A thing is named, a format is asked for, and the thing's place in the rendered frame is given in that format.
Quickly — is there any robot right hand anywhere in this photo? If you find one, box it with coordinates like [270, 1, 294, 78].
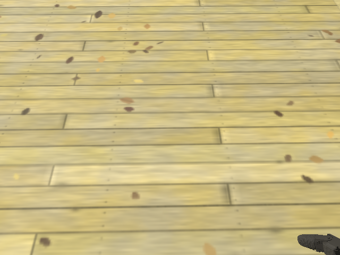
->
[297, 234, 340, 255]

